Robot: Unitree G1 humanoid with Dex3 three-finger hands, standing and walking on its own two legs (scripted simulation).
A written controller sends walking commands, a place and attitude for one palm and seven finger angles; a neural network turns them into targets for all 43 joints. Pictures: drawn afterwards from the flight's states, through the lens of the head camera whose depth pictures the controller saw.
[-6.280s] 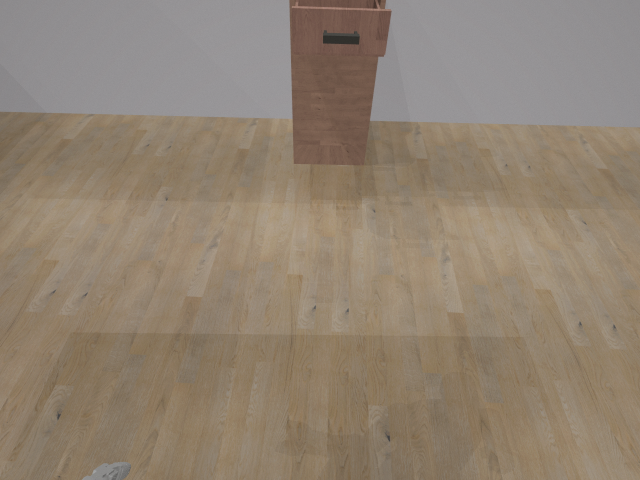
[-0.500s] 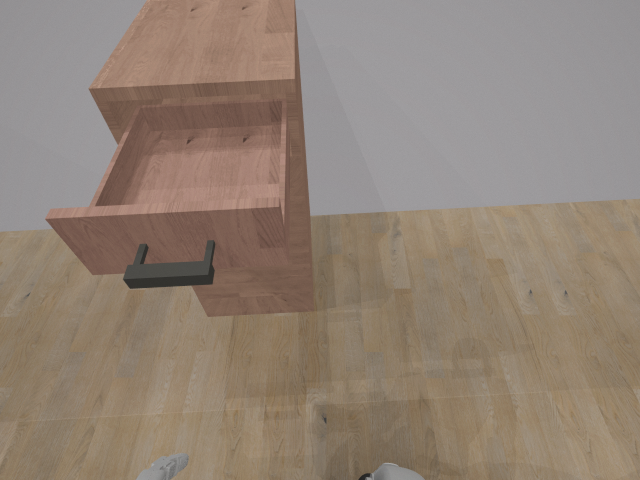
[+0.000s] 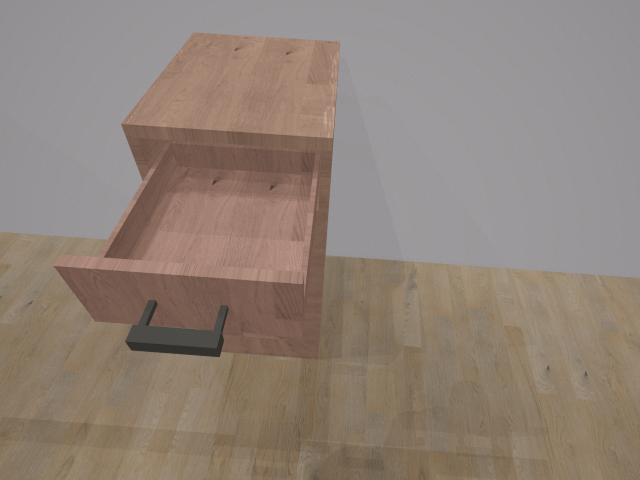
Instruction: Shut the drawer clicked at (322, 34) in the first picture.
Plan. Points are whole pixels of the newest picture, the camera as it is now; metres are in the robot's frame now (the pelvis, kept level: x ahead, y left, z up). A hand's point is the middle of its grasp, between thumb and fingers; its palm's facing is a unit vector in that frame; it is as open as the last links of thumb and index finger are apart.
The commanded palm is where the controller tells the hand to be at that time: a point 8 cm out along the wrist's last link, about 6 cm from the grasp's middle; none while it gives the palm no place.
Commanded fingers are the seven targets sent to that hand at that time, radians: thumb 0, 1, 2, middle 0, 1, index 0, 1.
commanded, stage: come to a stop and stand still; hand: left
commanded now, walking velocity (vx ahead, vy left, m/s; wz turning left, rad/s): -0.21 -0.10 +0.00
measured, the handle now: (181, 325) +0.30 +0.23 +0.00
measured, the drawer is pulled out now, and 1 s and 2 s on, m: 0.30 0.30 0.30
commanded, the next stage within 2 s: look again from close up in 0.82 s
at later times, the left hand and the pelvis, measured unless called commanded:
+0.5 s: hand out of the picture +0.00 +0.17 -0.16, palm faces -0.01 -0.96 -0.29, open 7.4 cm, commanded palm none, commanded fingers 0.00 0.90 0.90 -0.20 -0.30 -0.20 -0.30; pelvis -0.02 -0.03 +0.00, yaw -2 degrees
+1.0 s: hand out of the picture -0.04 +0.13 -0.18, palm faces +0.03 -0.99 -0.15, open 7.4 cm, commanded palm none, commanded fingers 0.00 0.90 0.90 -0.20 -0.30 -0.20 -0.30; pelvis -0.02 -0.03 +0.00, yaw +0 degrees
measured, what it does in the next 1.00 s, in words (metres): stands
